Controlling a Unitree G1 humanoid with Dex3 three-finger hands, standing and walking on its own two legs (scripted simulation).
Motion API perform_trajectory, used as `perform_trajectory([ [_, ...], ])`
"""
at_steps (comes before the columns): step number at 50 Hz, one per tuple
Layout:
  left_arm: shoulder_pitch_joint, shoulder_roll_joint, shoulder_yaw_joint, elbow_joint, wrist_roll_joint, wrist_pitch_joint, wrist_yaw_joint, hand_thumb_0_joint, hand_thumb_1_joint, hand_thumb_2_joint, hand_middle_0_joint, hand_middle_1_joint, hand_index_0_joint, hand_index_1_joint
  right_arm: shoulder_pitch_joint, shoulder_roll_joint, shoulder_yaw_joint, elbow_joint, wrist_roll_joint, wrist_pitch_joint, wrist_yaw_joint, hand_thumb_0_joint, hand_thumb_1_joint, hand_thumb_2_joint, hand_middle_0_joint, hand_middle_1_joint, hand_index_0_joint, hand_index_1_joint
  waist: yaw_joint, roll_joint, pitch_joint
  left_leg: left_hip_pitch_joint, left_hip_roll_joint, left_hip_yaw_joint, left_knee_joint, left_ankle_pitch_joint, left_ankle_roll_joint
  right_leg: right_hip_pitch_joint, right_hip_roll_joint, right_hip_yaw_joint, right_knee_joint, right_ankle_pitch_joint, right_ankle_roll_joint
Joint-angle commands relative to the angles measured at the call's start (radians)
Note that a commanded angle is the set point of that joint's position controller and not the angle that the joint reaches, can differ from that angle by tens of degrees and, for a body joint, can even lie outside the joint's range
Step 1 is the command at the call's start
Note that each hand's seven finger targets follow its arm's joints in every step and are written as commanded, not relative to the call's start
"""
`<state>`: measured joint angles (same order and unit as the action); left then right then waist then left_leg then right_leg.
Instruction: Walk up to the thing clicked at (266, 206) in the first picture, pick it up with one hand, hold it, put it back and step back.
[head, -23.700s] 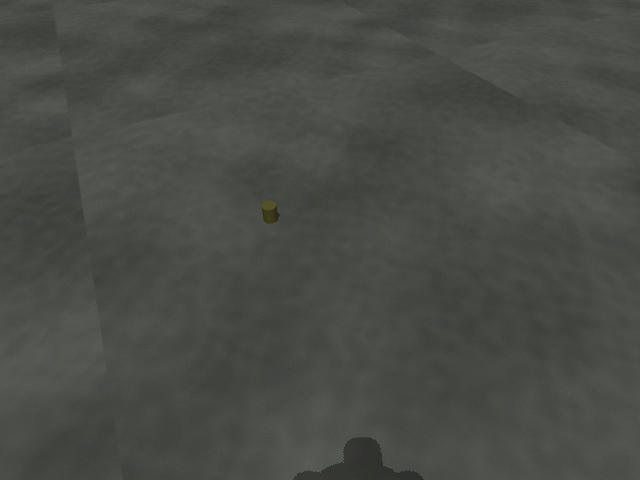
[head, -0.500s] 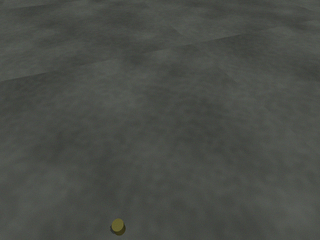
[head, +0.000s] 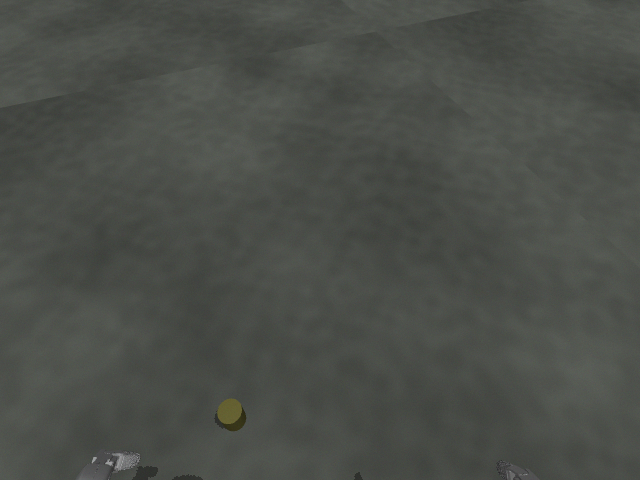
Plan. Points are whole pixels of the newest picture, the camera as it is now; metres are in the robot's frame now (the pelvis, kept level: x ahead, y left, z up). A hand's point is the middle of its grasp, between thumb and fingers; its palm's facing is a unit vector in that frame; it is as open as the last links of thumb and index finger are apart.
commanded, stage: rise first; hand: left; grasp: from above
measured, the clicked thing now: (232, 415) +0.41 +0.24 -0.70
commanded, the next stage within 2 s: none
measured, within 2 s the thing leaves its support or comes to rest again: neither
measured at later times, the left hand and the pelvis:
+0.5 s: hand out of the picture +0.14 +0.26 -0.22, palm faces -0.22 -0.83 -0.50, open 14.1 cm; pelvis +0.00 +0.01 -0.08, yaw +0 degrees
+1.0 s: hand (175, 460) +0.25 +0.29 -0.42, palm faces -0.43 -0.37 -0.82, open 14.0 cm; pelvis -0.07 -0.01 -0.28, yaw -1 degrees
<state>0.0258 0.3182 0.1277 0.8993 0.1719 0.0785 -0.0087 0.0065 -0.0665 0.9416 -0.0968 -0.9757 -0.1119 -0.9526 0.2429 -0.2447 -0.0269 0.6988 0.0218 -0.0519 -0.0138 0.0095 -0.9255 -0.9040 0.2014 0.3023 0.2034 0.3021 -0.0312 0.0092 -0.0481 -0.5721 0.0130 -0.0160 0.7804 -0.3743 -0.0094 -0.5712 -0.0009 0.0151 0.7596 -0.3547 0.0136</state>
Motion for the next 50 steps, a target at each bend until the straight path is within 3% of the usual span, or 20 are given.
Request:
perform_trajectory([
  [1,-0.006,0.184,0.057,-0.197,0.037,0.005,0.025,0.000,-0.560,0.974,-0.082,-1.073,-0.083,-1.070,-0.039,-0.164,-0.069,-0.174,-0.001,-0.071,-0.007,0.000,-0.913,-0.905,0.200,0.300,0.200,0.300,0.023,-0.015,-0.168,-0.026,-0.018,0.013,-0.011,0.099,0.014,-0.021,0.022,-0.050,-0.003,0.051,-0.029],
  [5,0.059,0.195,0.081,-0.327,0.074,-0.019,0.040,0.000,-0.577,0.980,-0.080,-1.077,-0.078,-1.078,-0.033,-0.153,-0.073,-0.198,-0.011,-0.099,-0.010,0.000,-0.918,-0.907,0.200,0.300,0.200,0.300,0.023,0.038,-0.245,-0.074,-0.009,0.009,0.094,0.144,0.007,-0.109,0.019,-0.044,0.121,0.081,-0.034],
  [9,0.161,0.173,0.075,-0.443,0.113,-0.002,0.045,0.000,-0.589,0.988,-0.078,-1.086,-0.074,-1.090,-0.027,-0.148,-0.074,-0.226,-0.014,-0.111,-0.014,0.000,-0.926,-0.910,0.200,0.300,0.200,0.300,0.016,0.077,-0.300,-0.086,-0.003,-0.002,0.143,0.164,0.003,-0.163,0.017,-0.044,0.184,0.092,-0.036],
  [16,0.268,0.155,0.055,-0.584,0.114,0.057,0.046,0.000,-0.575,0.973,-0.081,-1.081,-0.082,-1.078,-0.040,-0.148,-0.072,-0.256,-0.013,-0.126,-0.013,0.000,-0.963,-0.919,0.200,0.300,0.200,0.300,0.008,0.063,-0.352,-0.160,0.006,-0.020,0.259,0.253,0.010,-0.254,0.015,-0.050,0.287,0.127,-0.036],
  [23,0.313,0.163,0.055,-0.665,0.155,0.077,0.051,0.000,-0.541,0.936,-0.070,-1.085,-0.083,-1.069,-0.062,-0.143,-0.067,-0.293,-0.011,-0.140,-0.003,0.000,-0.923,-0.907,0.200,0.300,0.200,0.300,0.007,0.072,-0.383,-0.263,-0.001,-0.031,0.351,0.216,0.011,-0.346,0.017,-0.054,0.383,0.110,-0.038],
  [26,0.228,0.185,0.046,-0.624,0.192,0.061,0.051,0.000,-0.545,0.939,-0.071,-1.083,-0.083,-1.069,-0.074,-0.154,-0.065,-0.286,-0.010,-0.148,0.004,0.000,-0.927,-0.908,0.200,0.300,0.200,0.300,-0.012,0.056,-0.361,-0.360,-0.005,-0.032,0.417,0.161,0.014,-0.430,0.017,-0.055,0.448,0.074,-0.039],
  [27,0.181,0.202,0.052,-0.596,0.215,0.046,0.052,0.000,-0.545,0.944,-0.069,-1.079,-0.077,-1.069,-0.078,-0.155,-0.067,-0.279,-0.010,-0.153,0.005,0.000,-0.914,-0.905,0.200,0.300,0.200,0.300,-0.010,0.047,-0.352,-0.401,-0.009,-0.026,0.449,0.120,0.017,-0.472,0.016,-0.052,0.469,0.049,-0.038],
  [28,0.135,0.207,0.049,-0.553,0.236,0.028,0.053,0.000,-0.551,0.946,-0.070,-1.081,-0.079,-1.070,-0.089,-0.158,-0.065,-0.275,-0.010,-0.157,0.007,0.000,-0.925,-0.908,0.200,0.300,0.200,0.300,-0.027,0.041,-0.347,-0.451,-0.009,-0.029,0.481,0.084,0.019,-0.525,0.016,-0.050,0.503,0.019,-0.038],
  [29,0.110,0.223,0.057,-0.535,0.255,0.005,0.055,0.000,-0.531,0.934,-0.063,-1.087,-0.076,-1.072,-0.091,-0.160,-0.068,-0.268,-0.012,-0.161,0.011,0.000,-0.906,-0.903,0.200,0.300,0.199,0.300,-0.017,0.041,-0.350,-0.493,-0.011,-0.030,0.511,0.050,0.019,-0.560,0.014,-0.049,0.531,-0.008,-0.038],
  [30,0.104,0.231,0.066,-0.510,0.274,-0.016,0.060,0.000,-0.500,0.923,-0.057,-1.089,-0.077,-1.067,-0.094,-0.167,-0.073,-0.264,-0.015,-0.166,0.015,0.000,-0.892,-0.898,0.200,0.300,0.199,0.300,-0.016,0.050,-0.366,-0.519,-0.013,-0.033,0.530,0.019,0.015,-0.591,0.012,-0.047,0.565,-0.033,-0.039],
  [32,0.063,0.234,0.045,-0.504,0.322,-0.066,0.068,0.000,-0.508,0.930,-0.061,-1.097,-0.079,-1.077,-0.094,-0.174,-0.076,-0.255,-0.014,-0.172,0.024,0.000,-0.891,-0.897,0.200,0.300,0.200,0.300,-0.005,0.072,-0.446,-0.535,-0.017,-0.030,0.583,0.041,0.014,-0.642,0.012,-0.041,0.628,-0.019,-0.040],
  [34,-0.019,0.231,0.012,-0.483,0.373,-0.121,0.080,0.000,-0.500,0.939,-0.058,-1.102,-0.077,-1.083,-0.104,-0.182,-0.080,-0.239,-0.017,-0.179,0.030,0.000,-0.882,-0.896,0.200,0.300,0.200,0.300,-0.016,0.085,-0.490,-0.585,-0.018,-0.032,0.650,0.028,0.012,-0.725,0.014,-0.041,0.697,-0.025,-0.040],
  [38,-0.131,0.368,0.087,-0.423,0.457,-0.204,0.137,0.000,-0.541,0.964,-0.080,-1.080,-0.087,-1.072,-0.108,-0.202,-0.086,-0.192,-0.016,-0.177,0.039,0.000,-0.910,-0.904,0.200,0.300,0.200,0.300,0.013,0.102,-0.584,-0.705,-0.025,-0.013,0.784,0.029,0.019,-0.813,0.014,-0.033,0.809,-0.013,-0.041],
  [39,-0.157,0.399,0.104,-0.417,0.484,-0.211,0.152,0.000,-0.526,0.957,-0.082,-1.081,-0.093,-1.070,-0.109,-0.208,-0.088,-0.189,-0.016,-0.173,0.039,0.000,-0.905,-0.902,0.200,0.300,0.200,0.300,0.016,0.119,-0.616,-0.725,-0.027,-0.010,0.810,0.032,0.018,-0.831,0.012,-0.032,0.834,-0.007,-0.041],
  [42,-0.234,0.389,0.084,-0.329,0.546,-0.218,0.188,0.000,-0.589,1.003,-0.094,-1.069,-0.091,-1.072,-0.095,-0.213,-0.092,-0.157,-0.015,-0.157,0.041,0.000,-0.935,-0.910,0.201,0.300,0.200,0.300,0.009,0.087,-0.637,-0.799,-0.029,-0.002,0.867,0.005,0.018,-0.877,0.015,-0.041,0.874,-0.028,-0.040],
  [44,-0.344,0.428,0.092,-0.292,0.579,-0.224,0.204,0.000,-0.551,0.989,-0.081,-1.078,-0.086,-1.073,-0.079,-0.215,-0.098,-0.134,-0.017,-0.150,0.042,0.000,-0.912,-0.905,0.200,0.300,0.200,0.300,0.009,0.070,-0.685,-0.853,-0.033,0.011,0.922,-0.025,0.026,-0.891,0.019,-0.037,0.891,-0.041,-0.036],
  [47,-0.463,0.470,0.094,-0.245,0.612,-0.228,0.209,0.000,-0.526,0.992,-0.089,-1.055,-0.090,-1.055,-0.056,-0.219,-0.106,-0.114,-0.025,-0.141,0.045,0.000,-0.892,-0.900,0.200,0.300,0.200,0.300,0.012,0.030,-0.767,-0.933,-0.036,0.022,0.986,-0.083,0.035,-0.874,0.019,-0.035,0.916,-0.082,-0.029],
  [50,-0.575,0.526,0.096,-0.185,0.646,-0.244,0.205,0.000,-0.510,0.992,-0.098,-1.031,-0.096,-1.035,-0.042,-0.222,-0.109,-0.092,-0.033,-0.131,0.046,0.000,-0.886,-0.900,0.200,0.300,0.200,0.300,0.006,0.018,-0.776,-0.994,-0.035,0.025,1.023,-0.149,0.041,-0.901,0.021,-0.041,0.936,-0.162,-0.028],
])
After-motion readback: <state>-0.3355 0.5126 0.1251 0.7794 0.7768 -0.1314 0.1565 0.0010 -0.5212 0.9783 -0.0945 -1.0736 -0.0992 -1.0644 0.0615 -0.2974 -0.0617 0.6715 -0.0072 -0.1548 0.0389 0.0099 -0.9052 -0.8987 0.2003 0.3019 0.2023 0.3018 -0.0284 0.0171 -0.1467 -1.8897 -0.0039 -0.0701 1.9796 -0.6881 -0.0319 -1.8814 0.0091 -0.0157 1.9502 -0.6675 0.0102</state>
